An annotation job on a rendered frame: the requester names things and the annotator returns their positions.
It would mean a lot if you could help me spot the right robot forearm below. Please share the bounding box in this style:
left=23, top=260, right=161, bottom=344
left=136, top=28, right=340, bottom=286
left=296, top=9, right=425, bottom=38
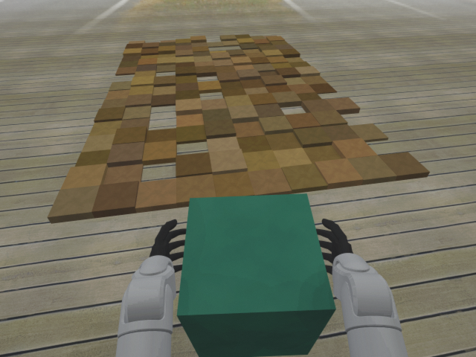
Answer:
left=332, top=253, right=408, bottom=357

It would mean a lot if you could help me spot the robot left hand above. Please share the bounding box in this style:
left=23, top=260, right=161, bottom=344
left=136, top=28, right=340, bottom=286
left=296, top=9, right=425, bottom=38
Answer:
left=149, top=219, right=187, bottom=273

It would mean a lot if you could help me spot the robot right hand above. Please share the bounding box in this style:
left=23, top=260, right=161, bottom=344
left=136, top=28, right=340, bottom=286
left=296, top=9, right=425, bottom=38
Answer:
left=316, top=219, right=353, bottom=275

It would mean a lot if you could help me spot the left robot forearm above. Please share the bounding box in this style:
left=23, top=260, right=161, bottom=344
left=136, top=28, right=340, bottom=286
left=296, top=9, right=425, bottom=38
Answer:
left=115, top=255, right=176, bottom=357

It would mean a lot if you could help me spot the carton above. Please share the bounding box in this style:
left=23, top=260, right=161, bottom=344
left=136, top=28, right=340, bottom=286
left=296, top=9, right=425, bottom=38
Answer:
left=177, top=193, right=336, bottom=357

